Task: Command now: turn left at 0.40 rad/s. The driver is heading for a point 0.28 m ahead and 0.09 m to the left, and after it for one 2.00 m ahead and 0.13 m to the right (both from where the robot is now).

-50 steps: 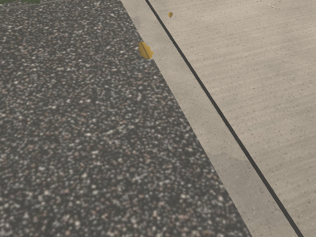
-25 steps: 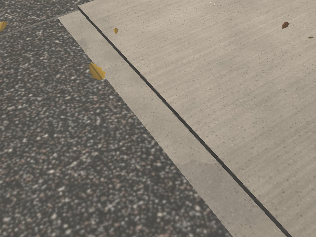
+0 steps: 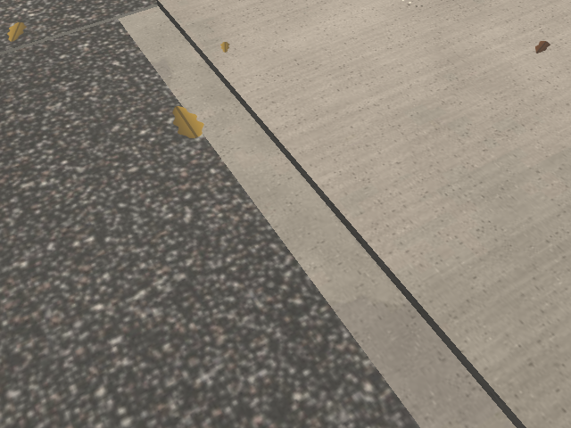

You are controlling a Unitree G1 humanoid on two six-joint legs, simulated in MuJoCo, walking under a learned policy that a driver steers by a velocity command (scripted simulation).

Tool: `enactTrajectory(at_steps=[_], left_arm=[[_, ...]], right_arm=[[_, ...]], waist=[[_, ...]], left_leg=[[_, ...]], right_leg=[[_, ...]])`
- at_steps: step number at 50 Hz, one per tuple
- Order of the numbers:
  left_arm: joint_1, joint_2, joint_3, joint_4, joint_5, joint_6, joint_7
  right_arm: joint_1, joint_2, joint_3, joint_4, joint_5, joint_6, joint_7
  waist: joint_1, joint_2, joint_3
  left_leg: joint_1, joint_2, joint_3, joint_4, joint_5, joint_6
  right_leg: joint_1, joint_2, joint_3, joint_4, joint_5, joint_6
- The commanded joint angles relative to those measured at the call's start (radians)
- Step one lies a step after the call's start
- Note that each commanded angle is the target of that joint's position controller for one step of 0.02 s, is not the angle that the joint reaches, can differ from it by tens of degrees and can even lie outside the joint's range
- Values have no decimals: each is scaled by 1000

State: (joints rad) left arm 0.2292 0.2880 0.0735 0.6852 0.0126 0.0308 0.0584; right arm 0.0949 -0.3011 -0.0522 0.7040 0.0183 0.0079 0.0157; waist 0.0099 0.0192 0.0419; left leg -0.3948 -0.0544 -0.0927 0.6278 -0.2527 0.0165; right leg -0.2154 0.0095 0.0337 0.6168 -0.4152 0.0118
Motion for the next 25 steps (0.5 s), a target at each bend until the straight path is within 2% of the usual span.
enactTrajectory(at_steps=[1,2,3,4,5,6,7,8,11,14,16,17,18,19,20,21,22,23,24,25], left_arm=[[114,91,33,-47,-2,-16,-2],[115,134,45,-46,-1,-16,-1],[106,180,58,-47,4,-15,0],[64,175,55,-72,17,-20,2],[48,148,44,-98,21,-26,4],[4,141,40,-111,14,-31,5],[-17,154,45,-107,-2,-36,2],[9,161,48,-97,-12,-40,3],[71,157,48,-76,-14,-42,0],[90,186,58,-62,-21,-56,-16],[97,205,65,-50,-30,-64,-31],[94,212,67,-44,-35,-67,-37],[74,216,68,-42,-44,-68,-41],[54,211,64,-43,-50,-72,-41],[61,173,51,-42,-46,-78,-41],[15,112,27,-100,-17,-88,-36],[-46,53,4,-168,-5,-119,-33],[-85,129,21,-168,-43,-139,-47],[-81,153,25,-161,-52,-151,-57],[-45,159,29,-126,-32,-152,-58]], right_arm=[[-76,-137,-42,-104,8,5,-12],[-87,-116,-39,-118,13,9,-13],[-90,-100,-36,-124,12,10,-10],[-74,-105,-41,-123,-5,6,-6],[-71,-138,-59,-119,-9,5,-3],[-43,-133,-65,-107,1,13,-3],[-35,-104,-56,-106,9,23,-2],[-73,-84,-47,-116,9,27,-1],[-134,-62,-32,-154,16,27,22],[-162,-52,-24,-184,15,10,36],[-145,-64,-27,-183,15,1,40],[-123,-71,-30,-178,15,-2,41],[-74,-75,-36,-164,13,-4,41],[19,-89,-49,-131,9,-4,38],[162,-144,-81,-87,13,-2,29],[329,-260,-116,-65,14,-4,10],[341,-318,-113,-87,9,-31,13],[303,-231,-84,-83,4,-53,17],[257,-172,-64,-82,1,-63,16],[196,-123,-46,-86,3,-65,12]], waist=[[39,66,-152],[28,-28,-129],[23,-179,-80],[23,-265,-72],[29,-183,-70],[0,-105,-60],[-9,-85,-45],[21,-103,-33],[74,-137,-15],[88,-151,1],[82,-163,7],[68,-168,4],[31,-164,-9],[-22,-151,-48],[-86,-100,-128],[-154,111,-199],[-142,237,-254],[-149,122,-179],[-109,107,-89],[-64,42,-35]], left_leg=[[98,151,-263,-97,355,145],[-8,85,-169,-23,274,87],[-150,-12,-25,96,93,18],[-233,-20,45,279,-272,-23],[-279,16,17,471,-378,-45],[-297,35,-5,534,-349,-59],[-326,67,8,492,-264,-72],[-352,83,30,462,-191,-83],[-313,95,88,341,-116,-90],[-216,96,132,179,-145,-57],[-135,78,170,91,-155,-27],[-88,64,190,46,-141,-11],[-2,40,216,-24,-103,9],[150,-2,248,-94,-49,32],[373,-21,217,-122,-28,71],[651,202,-189,-202,-93,194],[717,397,-716,-386,-254,364],[660,420,-648,-424,-325,366],[557,384,-534,-424,-301,329],[457,338,-400,-416,-197,280]], right_leg=[[16,-6,17,-76,190,-15],[75,-84,74,-138,303,-52],[108,-214,207,-208,451,-134],[130,-382,328,-242,656,-240],[135,-437,346,-243,779,-293],[142,-408,280,-227,793,-275],[164,-364,209,-245,672,-233],[193,-340,173,-276,560,-215],[210,-293,96,-354,254,-200],[192,-302,42,-388,167,-190],[169,-305,6,-378,162,-184],[157,-310,-8,-357,193,-177],[130,-304,-40,-305,264,-160],[75,-281,-94,-196,401,-135],[-20,-231,-178,17,521,-90],[-357,-125,-244,411,275,9],[-646,18,-36,623,-195,36],[-726,-48,60,697,-130,19],[-718,-84,50,653,-34,-9],[-667,-125,34,587,55,-13]])
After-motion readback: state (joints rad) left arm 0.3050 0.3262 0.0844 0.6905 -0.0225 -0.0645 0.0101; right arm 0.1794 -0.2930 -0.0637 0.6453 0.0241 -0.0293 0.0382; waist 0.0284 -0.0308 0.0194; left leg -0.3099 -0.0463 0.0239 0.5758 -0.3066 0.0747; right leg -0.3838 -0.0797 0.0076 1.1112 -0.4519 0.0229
